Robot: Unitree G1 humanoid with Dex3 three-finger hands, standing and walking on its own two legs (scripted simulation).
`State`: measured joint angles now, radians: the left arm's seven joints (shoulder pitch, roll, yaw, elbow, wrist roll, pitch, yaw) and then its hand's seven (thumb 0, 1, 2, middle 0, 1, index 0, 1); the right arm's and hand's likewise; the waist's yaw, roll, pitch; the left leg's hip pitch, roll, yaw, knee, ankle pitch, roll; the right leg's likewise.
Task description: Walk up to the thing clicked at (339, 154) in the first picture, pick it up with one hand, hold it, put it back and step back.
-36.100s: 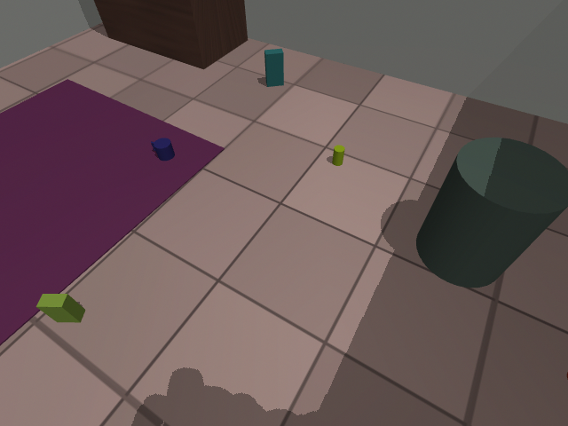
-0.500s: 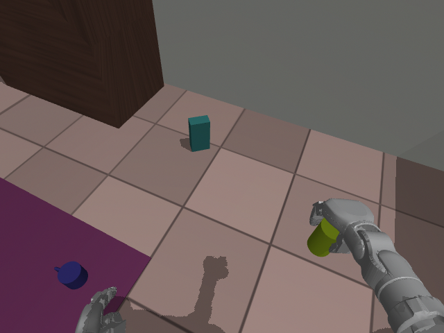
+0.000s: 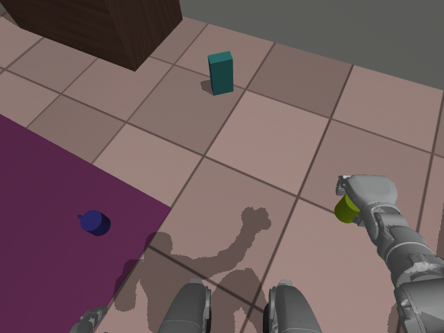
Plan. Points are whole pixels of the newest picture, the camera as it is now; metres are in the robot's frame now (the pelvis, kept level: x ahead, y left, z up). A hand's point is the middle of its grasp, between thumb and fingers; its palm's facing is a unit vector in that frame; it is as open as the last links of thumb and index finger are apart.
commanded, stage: crouch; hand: right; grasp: from above
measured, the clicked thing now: (352, 206) +0.38 -0.25 -0.15
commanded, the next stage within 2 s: lower in 1.34 s
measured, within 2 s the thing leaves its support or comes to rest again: neither
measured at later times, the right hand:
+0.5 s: hand (338, 217) +0.41 -0.29 -0.34, palm faces -0.45 +0.00 -0.89, open 8.2 cm
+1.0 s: hand (333, 220) +0.43 -0.31 -0.44, palm faces -0.46 +0.02 -0.89, open 8.2 cm
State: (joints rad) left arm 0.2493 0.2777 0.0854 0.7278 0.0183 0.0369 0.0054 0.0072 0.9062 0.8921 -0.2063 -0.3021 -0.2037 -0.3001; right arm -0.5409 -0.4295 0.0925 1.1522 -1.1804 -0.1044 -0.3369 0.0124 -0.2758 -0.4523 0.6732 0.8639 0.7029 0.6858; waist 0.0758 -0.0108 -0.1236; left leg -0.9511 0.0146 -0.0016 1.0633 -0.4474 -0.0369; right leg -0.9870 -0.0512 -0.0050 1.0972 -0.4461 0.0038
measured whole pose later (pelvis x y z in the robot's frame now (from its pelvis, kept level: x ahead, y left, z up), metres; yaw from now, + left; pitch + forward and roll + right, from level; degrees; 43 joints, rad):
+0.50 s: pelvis -0.04 -0.01 -0.20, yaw +2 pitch +37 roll +6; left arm 0.21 0.24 0.02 0.74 0.08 -0.04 -0.05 0.01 0.91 0.90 -0.21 -0.30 -0.21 -0.30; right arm -0.82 -0.65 -0.09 1.28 -1.24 -0.20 -0.32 0.00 -0.26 -0.51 0.64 0.90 0.67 0.73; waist 0.17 -0.05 -0.17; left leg -1.84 0.02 0.02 1.83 -0.65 -0.05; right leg -1.91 -0.03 0.06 1.89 -0.63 -0.01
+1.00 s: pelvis -0.05 +0.00 -0.29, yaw +5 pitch +37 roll +8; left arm 0.16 0.28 -0.01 0.73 0.13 -0.01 -0.13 0.00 0.92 0.90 -0.21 -0.30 -0.20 -0.30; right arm -0.94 -0.83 -0.17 1.35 -1.29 -0.28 -0.27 0.00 -0.27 -0.47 0.66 0.87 0.69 0.70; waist 0.20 0.00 -0.08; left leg -2.07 -0.01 0.05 2.12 -0.69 -0.05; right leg -2.17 -0.04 0.12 2.20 -0.68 0.00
